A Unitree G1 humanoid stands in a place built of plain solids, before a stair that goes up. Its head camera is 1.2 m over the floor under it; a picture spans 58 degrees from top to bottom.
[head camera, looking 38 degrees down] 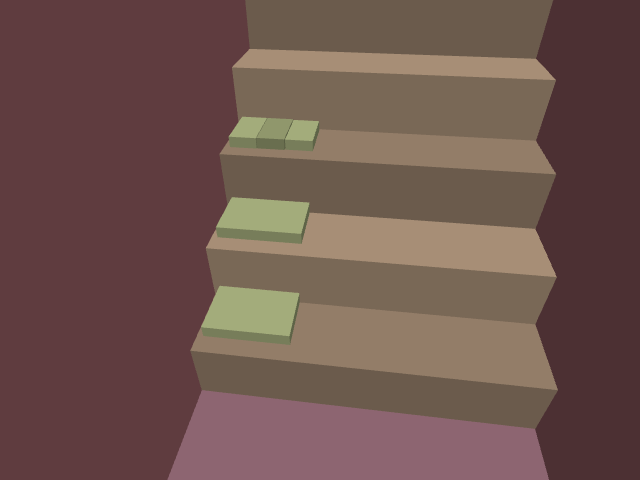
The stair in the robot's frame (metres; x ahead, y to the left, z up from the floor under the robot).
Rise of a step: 0.19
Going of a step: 0.22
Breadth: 1.00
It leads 7 degrees to the right of straight ahead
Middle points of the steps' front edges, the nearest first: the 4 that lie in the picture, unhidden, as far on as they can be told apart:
0.71 -0.13 0.20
0.93 -0.15 0.39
1.16 -0.18 0.58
1.38 -0.21 0.78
